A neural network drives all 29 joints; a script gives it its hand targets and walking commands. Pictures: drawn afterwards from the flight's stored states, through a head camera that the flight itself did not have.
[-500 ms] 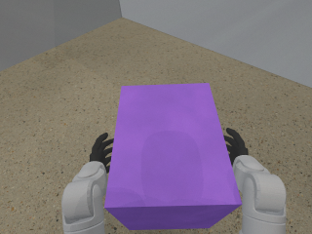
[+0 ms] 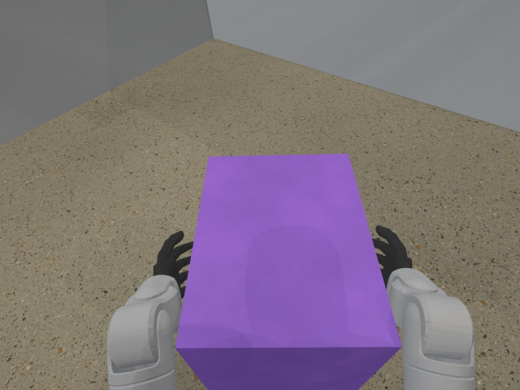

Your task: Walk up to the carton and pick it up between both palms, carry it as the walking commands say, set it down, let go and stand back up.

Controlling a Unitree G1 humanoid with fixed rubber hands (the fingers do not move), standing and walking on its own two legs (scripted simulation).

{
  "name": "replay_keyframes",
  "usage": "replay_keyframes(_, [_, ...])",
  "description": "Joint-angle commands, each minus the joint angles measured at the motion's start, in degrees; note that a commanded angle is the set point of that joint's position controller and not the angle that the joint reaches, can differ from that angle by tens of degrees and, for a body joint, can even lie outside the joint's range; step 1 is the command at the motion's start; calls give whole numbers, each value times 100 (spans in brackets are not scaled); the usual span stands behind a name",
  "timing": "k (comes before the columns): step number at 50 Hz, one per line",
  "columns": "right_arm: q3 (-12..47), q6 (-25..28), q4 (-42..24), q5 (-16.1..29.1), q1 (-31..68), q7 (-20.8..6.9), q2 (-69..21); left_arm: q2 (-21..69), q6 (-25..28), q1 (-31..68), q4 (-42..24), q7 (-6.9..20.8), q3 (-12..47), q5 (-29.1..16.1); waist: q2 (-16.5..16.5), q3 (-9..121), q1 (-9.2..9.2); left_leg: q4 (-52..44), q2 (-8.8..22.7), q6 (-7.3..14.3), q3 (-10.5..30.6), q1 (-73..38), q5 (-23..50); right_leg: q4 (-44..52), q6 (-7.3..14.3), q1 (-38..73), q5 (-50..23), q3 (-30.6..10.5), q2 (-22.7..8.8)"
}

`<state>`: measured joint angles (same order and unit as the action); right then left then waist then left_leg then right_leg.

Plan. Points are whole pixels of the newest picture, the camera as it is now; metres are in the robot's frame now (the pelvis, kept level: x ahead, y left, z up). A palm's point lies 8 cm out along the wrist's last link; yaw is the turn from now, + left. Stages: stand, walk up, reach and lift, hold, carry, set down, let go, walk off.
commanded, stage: carry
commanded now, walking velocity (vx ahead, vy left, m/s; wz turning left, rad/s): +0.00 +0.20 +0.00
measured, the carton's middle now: (280, 278) +0.29 -0.01 +0.01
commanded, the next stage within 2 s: none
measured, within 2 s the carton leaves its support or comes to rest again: neither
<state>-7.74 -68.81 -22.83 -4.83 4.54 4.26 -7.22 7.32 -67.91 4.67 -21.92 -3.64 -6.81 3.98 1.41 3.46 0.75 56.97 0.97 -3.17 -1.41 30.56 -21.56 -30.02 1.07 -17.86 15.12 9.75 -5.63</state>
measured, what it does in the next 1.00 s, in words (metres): steps to the left: left foot, then right foot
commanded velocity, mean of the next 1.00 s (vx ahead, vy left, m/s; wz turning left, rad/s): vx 0.00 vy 0.06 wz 0.00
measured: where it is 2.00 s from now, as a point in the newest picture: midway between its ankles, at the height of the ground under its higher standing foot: outside the picture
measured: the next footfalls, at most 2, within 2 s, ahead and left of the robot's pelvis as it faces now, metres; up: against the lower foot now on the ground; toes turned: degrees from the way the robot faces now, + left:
left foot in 0.20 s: +0.04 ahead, +0.22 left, +0.00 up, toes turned -16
right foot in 0.52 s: -0.01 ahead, +0.03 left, +0.00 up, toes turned +0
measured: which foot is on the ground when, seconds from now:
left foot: up 0.00-0.18, down 0.20-1.00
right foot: down 0.00-0.20, up 0.22-0.50, down 0.52-1.00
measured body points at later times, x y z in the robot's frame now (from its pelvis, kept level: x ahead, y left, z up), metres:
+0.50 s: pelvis -0.04 +0.12 -0.01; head -0.03 +0.12 +0.44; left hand +0.23 +0.29 +0.07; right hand +0.24 -0.03 +0.07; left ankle +0.00 +0.22 -0.74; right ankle -0.05 +0.04 -0.73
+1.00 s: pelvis -0.05 +0.14 +0.00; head -0.07 +0.14 +0.45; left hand +0.22 +0.30 +0.08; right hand +0.22 -0.02 +0.07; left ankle +0.00 +0.22 -0.74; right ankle -0.05 +0.04 -0.74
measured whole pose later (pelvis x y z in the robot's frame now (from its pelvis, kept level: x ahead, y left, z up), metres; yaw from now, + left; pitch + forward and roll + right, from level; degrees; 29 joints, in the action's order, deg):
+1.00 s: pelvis -0.05 +0.14 +0.00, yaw -1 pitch +2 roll -1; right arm -8.8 -69.0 -17.7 -5.2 7.2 3.9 -7.4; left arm 7.4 -69.6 7.0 -18.9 -3.4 -8.3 5.4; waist 0.1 6.4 -1.3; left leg 28.3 0.6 3.4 -7.9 19.1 -11.2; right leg -28.5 1.6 -15.0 15.2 9.5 -1.5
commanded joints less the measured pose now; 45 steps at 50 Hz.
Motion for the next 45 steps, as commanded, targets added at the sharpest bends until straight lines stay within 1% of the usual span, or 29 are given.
replay_keyframes(1, [4629, 88, -656, 2336, 3008, -1363, -4692, 4659, 38, 2467, -583, 1438, 4022, -2020, -1134, 1276, -165, -202, 223, -145, 18, 297, -38, 832, 555, 1316, -2836, -982, -1385])
replay_keyframes(3, [4555, 50, -566, 2257, 2793, -1343, -4632, 4549, 7, 2255, -548, 1410, 3979, -1963, -1319, 1363, -168, -745, 213, -101, -180, 23, -181, 701, 565, 1338, -3051, -906, -1386])
replay_keyframes(6, [4460, 6, -438, 2186, 2625, -1362, -4572, 4481, -26, 2146, -536, 1382, 3976, -1887, -1684, 1357, -189, -1686, 132, -53, -427, -429, -102, 591, 465, 1225, -2950, -859, -1415])
replay_keyframes(7, [4424, -5, -397, 2170, 2591, -1375, -4558, 4490, -36, 2145, -534, 1370, 3999, -1879, -1725, 1373, -184, -2140, 98, -22, -485, -614, 11, 484, 384, 1191, -2807, -856, -1429])
replay_keyframes(8, [4394, -9, -352, 2161, 2554, -1391, -4558, 4511, -45, 2186, -546, 1358, 4038, -1887, -1614, 1416, -129, -2860, 38, 30, -586, -979, 399, 247, 216, 1083, -2529, -741, -1355])
replay_keyframes(9, [4378, -8, -327, 2183, 2574, -1411, -4529, 4520, -46, 2211, -574, 1349, 4064, -1866, -1260, 1519, -136, -3386, 32, 74, -546, -1582, 755, -122, -6, 797, -2169, -605, -1188])
replay_keyframes(10, [4345, -5, -279, 2189, 2543, -1429, -4546, 4488, -41, 2344, -632, 1339, 4112, -1866, -497, 1601, -109, -3781, 471, 131, -59, -2249, 1135, -713, -272, 213, -1238, -409, -972])
replay_keyframes(11, [4299, 14, -227, 2145, 2475, -1436, -4527, 4500, -63, 2305, -602, 1359, 4112, -1842, 1076, 1589, -102, -3965, 1710, 515, 1394, -2711, 2506, -1522, -626, -907, 976, 8, -422])
replay_keyframes(12, [4186, 72, -61, 2089, 2387, -1468, -4584, 4600, -72, 2545, -711, 1366, 4272, -1943, 2094, 1487, -26, -3697, 1984, 1172, 1621, -2643, 3072, -2444, -572, -1565, 2424, -57, -15])
replay_keyframes(13, [4173, 95, -196, 2068, 2480, -1465, -4665, 4704, -61, 2786, -654, 1393, 4328, -2063, 1699, 1409, 12, -3504, 1803, 1334, 1385, -2451, 3363, -3287, -392, -1664, 2447, -413, 79])
replay_keyframes(14, [4142, 129, -252, 2048, 2464, -1454, -4741, 4790, -29, 2968, -734, 1428, 4418, -2218, 1298, 1360, 28, -3434, 1634, 1322, 1031, -2306, 3288, -3693, -310, -1713, 2170, -526, 107])
replay_keyframes(15, [4121, 154, -319, 2040, 2533, -1447, -4797, 4884, 0, 3112, -824, 1421, 4501, -2318, 1011, 1377, -3, -3408, 1440, 1239, 695, -2262, 2985, -3766, -296, -1704, 1764, -528, 46])
replay_keyframes(16, [4116, 177, -389, 2002, 2555, -1419, -4830, 4935, 8, 3228, -944, 1409, 4566, -2401, 936, 1434, -38, -3411, 1348, 1202, 546, -2306, 2843, -3542, -280, -1718, 1493, -461, 7])
replay_keyframes(17, [4084, 185, -391, 1970, 2524, -1395, -4863, 4920, 8, 3237, -991, 1396, 4577, -2436, 816, 1531, -55, -3427, 1326, 1214, 542, -2384, 2772, -3339, -278, -1656, 1363, -393, 57])
replay_keyframes(19, [4066, 193, -402, 1935, 2376, -1348, -4823, 4852, -8, 3026, -946, 1379, 4561, -2443, 695, 1705, -48, -3425, 1459, 1328, 690, -2481, 2891, -2816, -243, -1429, 1364, -379, 107])
replay_keyframes(21, [4094, 177, -405, 1925, 2273, -1321, -4721, 4756, -38, 2768, -834, 1377, 4474, -2378, 658, 1794, -36, -3413, 1589, 1397, 779, -2428, 3109, -2012, -158, -982, 1325, -389, 129])
replay_keyframes(23, [4104, 147, -348, 1896, 2192, -1310, -4615, 4670, -74, 2607, -712, 1392, 4355, -2281, 723, 1803, -36, -3362, 1571, 1342, 777, -2328, 3197, -1014, -96, -398, 1050, -298, 233])
replay_keyframes(24, [4113, 129, -327, 1894, 2217, -1310, -4567, 4664, -88, 2525, -636, 1401, 4302, -2230, 638, 1804, -86, -3238, 1475, 1224, 707, -2278, 3108, -211, -84, 2, 613, -182, 264])
replay_keyframes(25, [4113, 111, -294, 1897, 2246, -1320, -4517, 4677, -102, 2462, -556, 1416, 4260, -2181, 483, 1760, -126, -3131, 1357, 1012, 637, -2101, 2771, 636, -129, 529, -130, -144, 179])
replay_keyframes(26, [4143, 99, -236, 1910, 2303, -1343, -4522, 4721, -121, 2411, -453, 1435, 4234, -2132, 265, 1673, -120, -3048, 1234, 746, 627, -1694, 2335, 889, -136, 1056, -475, -462, -193])
replay_keyframes(27, [4205, 76, -229, 1926, 2348, -1352, -4555, 4677, -110, 2393, -362, 1451, 4202, -2097, -461, 1702, -87, -2757, 858, 448, 420, -1274, 2050, 736, 13, 1358, -1466, -1255, -883])
replay_keyframes(28, [4366, 42, -434, 2017, 2583, -1372, -4557, 4718, -71, 2352, -267, 1468, 4123, -2026, -1021, 1458, -38, -2700, 592, 339, 76, -1263, 1203, 761, 230, 988, -1712, -1452, -1087])
replay_keyframes(29, [4438, 19, -445, 2089, 2813, -1408, -4568, 4779, -75, 2497, -222, 1479, 4100, -2011, -1032, 1318, -34, -2756, 549, 320, 49, -1363, 988, 921, 265, 704, -1277, -1425, -1117])
replay_keyframes(31, [4487, -13, -440, 2205, 3056, -1451, -4618, 4839, -82, 2582, -199, 1464, 4089, -1944, -613, 1154, -71, -2970, 602, 386, 129, -1742, 1249, 988, 136, 172, -122, -1046, -836])
replay_keyframes(32, [4486, -23, -394, 2247, 3087, -1461, -4652, 4822, -88, 2602, -207, 1450, 4077, -1915, -472, 1085, -97, -3070, 676, 437, 229, -1835, 1344, 915, 74, 20, 190, -868, -674])
replay_keyframes(34, [4442, -38, -296, 2264, 3041, -1479, -4642, 4799, -103, 2639, -252, 1415, 4082, -1898, -245, 1119, -127, -3277, 817, 488, 408, -1776, 1253, 707, 12, 131, 180, -700, -461])
replay_keyframes(37, [4293, -75, -74, 2201, 2942, -1488, -4610, 4816, -158, 2678, -175, 1399, 4069, -1880, 2, 1147, -150, -3527, 927, 488, 527, -1580, 859, 539, -31, 365, -10, -674, -339])
replay_keyframes(40, [4190, -81, 72, 2131, 2928, -1483, -4630, 4873, -188, 2828, -93, 1417, 4111, -1931, 46, 1119, -142, -3587, 944, 483, 496, -1561, 756, 548, -53, 332, -58, -683, -302])
replay_keyframes(45, [4095, -53, 148, 2063, 2966, -1441, -4693, 4944, -195, 3031, -45, 1452, 4172, -2036, 20, 1192, -129, -3563, 935, 517, 449, -1680, 898, 603, -58, 306, -180, -698, -246])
